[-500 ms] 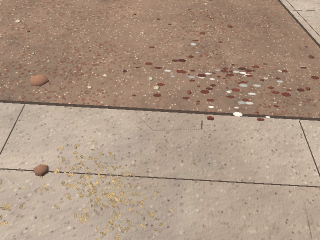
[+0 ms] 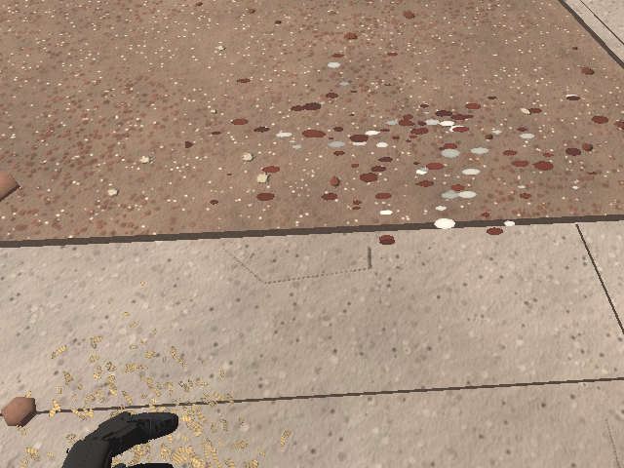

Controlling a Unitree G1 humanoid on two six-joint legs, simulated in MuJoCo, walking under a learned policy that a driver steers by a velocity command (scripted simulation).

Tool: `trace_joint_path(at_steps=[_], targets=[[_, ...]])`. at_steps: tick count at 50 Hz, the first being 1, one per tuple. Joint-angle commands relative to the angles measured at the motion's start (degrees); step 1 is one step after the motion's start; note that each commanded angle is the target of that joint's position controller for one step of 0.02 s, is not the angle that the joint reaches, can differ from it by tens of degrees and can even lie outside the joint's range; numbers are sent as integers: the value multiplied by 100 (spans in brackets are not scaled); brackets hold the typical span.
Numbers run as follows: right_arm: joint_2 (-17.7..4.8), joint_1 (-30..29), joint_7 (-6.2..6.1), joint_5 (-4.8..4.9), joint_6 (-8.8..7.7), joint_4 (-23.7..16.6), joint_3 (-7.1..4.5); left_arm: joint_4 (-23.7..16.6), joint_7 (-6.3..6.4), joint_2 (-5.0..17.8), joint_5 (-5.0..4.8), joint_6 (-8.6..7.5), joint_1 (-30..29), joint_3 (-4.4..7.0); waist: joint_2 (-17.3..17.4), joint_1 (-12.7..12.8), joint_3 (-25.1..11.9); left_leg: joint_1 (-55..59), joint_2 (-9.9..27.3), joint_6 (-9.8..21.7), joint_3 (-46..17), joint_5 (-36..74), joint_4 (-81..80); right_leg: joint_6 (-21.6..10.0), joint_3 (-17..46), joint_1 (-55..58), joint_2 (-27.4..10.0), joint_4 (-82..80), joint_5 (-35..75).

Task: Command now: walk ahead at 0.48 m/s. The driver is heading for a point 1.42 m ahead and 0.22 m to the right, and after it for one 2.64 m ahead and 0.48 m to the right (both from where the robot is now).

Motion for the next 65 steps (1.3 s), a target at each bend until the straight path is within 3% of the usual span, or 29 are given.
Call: trace_joint_path(at_steps=[1, 2, 3, 4, 5, 6, 8, 10, 17, 23, 25, 27, 28, 29, 30, 31, 33, 35, 38, 45, 50, 53, 55, 56, 57, 58, 59, 61, 65], targets=[[-819, -251, 6, -121, 25, -473, -98, 386, 115, 1464, 45, 17, 2600, 526, 336, 1599, -1568, -2186, 843, 395, -16, 4837, 3722, -641, 1068, 4117, -769, 264, -353], [203, 648, 114, -68, -117, -476, 167, 559, 67, 1810, 136, 29, 3018, 578, -1415, 1045, -2680, -4302, -361, 56, -281, 49, 5906, -1708, 4187, 6013, -2273, -581, -1774], [-377, 212, 151, 109, -298, -428, 37, 574, 68, 1235, 114, 33, 2873, 431, -1012, 1243, -2429, -4940, -206, 197, -1002, -528, 6652, -1513, 4844, 5723, -2122, -1327, -2284], [-752, -502, 153, 258, -397, -698, -69, 486, 90, 998, 87, 6, 2246, 358, -816, 1111, -1308, -5391, 109, 294, -805, -136, 6773, -1197, 3838, 4787, -1947, -1410, -1911], [-824, -901, 101, 245, -437, -807, -83, 354, 85, 839, 107, -28, 1683, 297, -139, 908, -849, -5124, 433, 325, -688, 444, 6498, -1037, 3044, 3746, -1761, -1563, -1138], [-812, -1051, 48, 162, -402, -820, -144, 325, 53, 684, 169, -59, 1388, 252, 84, 696, -524, -4810, 624, 310, -598, 745, 6153, -929, 2427, 2918, -1539, -1699, -491], [-530, -758, 18, 102, -234, -786, -160, 428, 14, 489, 221, -88, 1311, 196, -166, 355, -397, -4214, 839, 309, -628, 946, 5713, -870, 1794, 2169, -1251, -2028, -283], [-427, -849, -1, 87, -124, -859, -166, 565, 47, 597, 179, -105, 1499, 211, -233, 271, -139, -4284, 924, 236, -524, 1020, 5281, -939, 1446, 1799, -1188, -2288, -166], [-434, -2573, 86, 10, -169, -1431, -147, 755, 277, 965, 120, -18, 2206, 283, -146, 674, 195, -4737, 729, 20, -183, 3142, 2656, -672, 691, 2093, -907, -2461, 144], [-548, -3447, 277, 92, -227, -1804, -109, 1027, 310, 1057, 47, 128, 2806, 334, -191, 891, 335, -4887, 510, 185, -157, 2751, 1712, -560, 762, 3318, -1362, -1973, 262], [-713, -3223, 322, 100, -260, -1812, -166, 1019, 328, 1143, 48, 195, 2715, 373, -314, 680, 162, -4457, 374, 337, -71, 2295, 1564, -445, 783, 3601, -1474, -1587, 994], [-1112, -1871, 291, 86, -274, -1426, -390, 939, 331, 1058, 82, 258, 2503, 332, -324, -24, -671, -2560, 37, 612, 207, 2217, 1441, -204, 434, 3340, -1074, -3, 2573], [-1559, -761, 237, 12, -264, -1194, -525, 788, 335, 849, 178, 254, 2543, 228, 194, -383, -1552, -759, 976, 992, -846, 2296, 1616, 7, 155, 2198, -725, 1772, 1380], [-2006, -324, 265, -23, -228, -1028, -621, 756, 260, 17, 164, 119, 3282, -8, 1769, -1, -2319, 1252, 2284, 1961, -3677, 1204, 959, 391, 193, -183, 386, 3833, -2306], [-1396, -377, 275, 9, -231, -1063, -452, 826, 241, 588, 16, -25, 2983, 110, 1331, -181, -2318, 1247, 2241, 1858, -4285, 660, 441, 301, 1022, -872, 215, 4588, -3111], [-1136, -910, 257, 22, -249, -1168, -367, 637, 229, 970, -115, -116, 2402, 210, 1056, -113, -1431, 522, 2042, 1552, -3364, 984, 393, 193, 968, -1263, -92, 4703, -2684], [-829, -1690, 272, -46, -259, -1320, -269, 550, 304, 918, -3, -114, 1901, 250, 352, 217, -637, -1055, 1611, 1325, -2104, 2199, 114, 214, 742, -830, -581, 4083, -1818], [-666, -1772, 302, -99, -283, -1261, -222, 591, 311, 691, 46, 39, 2105, 268, 506, 506, -504, -1716, 1369, 1268, -1588, 2511, -218, 239, 760, -250, -769, 3667, -1498], [-890, -1539, 245, -59, -314, -1112, -281, 508, 331, 528, 86, 178, 1920, 263, 417, 586, -241, -1998, 1330, 1380, -1168, 2834, -540, 371, 668, -442, -841, 3066, -1116], [-1023, -965, 88, 13, -221, -875, -297, 97, 246, 413, 102, 132, 490, 216, 407, 208, 129, -1789, 1051, 1106, -448, 2684, -744, 499, 380, -577, -594, 808, 712], [-1079, -547, 57, 61, -104, -623, -337, -185, 97, 473, 46, 68, -182, 182, 442, 55, 343, -919, 1417, 1055, -481, 2783, -391, 334, 370, -743, -464, 143, 347], [-1195, -712, 25, 77, -22, -622, -390, -169, 34, 697, 40, 15, 155, 264, 592, 366, 96, -598, 1542, 897, -466, 3950, 181, 105, 216, -48, -251, -59, -253], [-1059, -897, 20, 48, 34, -701, -331, 305, 83, 1124, 71, 14, 1703, 506, 512, 1109, -849, -1146, 1066, 624, -76, 5118, 1963, -188, 38, 2182, -16, -94, -148], [-856, -774, 13, -75, 28, -848, -229, 505, 144, 1590, 137, 37, 2750, 625, -319, 1356, -1730, -2448, 649, 401, 206, 3239, 3908, -575, 1466, 3962, -1198, -3, -121], [-91, -66, 87, -14, -110, -822, -29, 620, 90, 1805, 143, 52, 2924, 643, -1784, 919, -2365, -4581, -392, 113, -195, -628, 5627, -1451, 4231, 5547, -2250, -892, -1359], [-750, -522, 113, 129, -241, -800, -167, 558, 84, 1254, 85, 37, 2742, 490, -1080, 1109, -1991, -5223, -75, 222, -842, -747, 6256, -1202, 4291, 5279, -2062, -1230, -1975], [-1002, -1072, 127, 234, -321, -976, -237, 457, 107, 1023, 79, 18, 2241, 420, -808, 1035, -1218, -5538, 209, 323, -704, -207, 6269, -949, 3423, 4524, -1901, -1313, -1701], [-940, -1466, 47, 116, -300, -1030, -285, 324, 94, 760, 175, -2, 1518, 334, -157, 687, -517, -5032, 689, 295, -518, 672, 5669, -779, 2309, 2981, -1513, -1622, -581], [-599, -1327, 24, 68, -63, -1025, -289, 494, 121, 758, 195, -55, 1642, 322, -296, 376, -271, -4599, 924, 184, -475, 1174, 4918, -834, 1506, 2198, -1268, -2165, 9]])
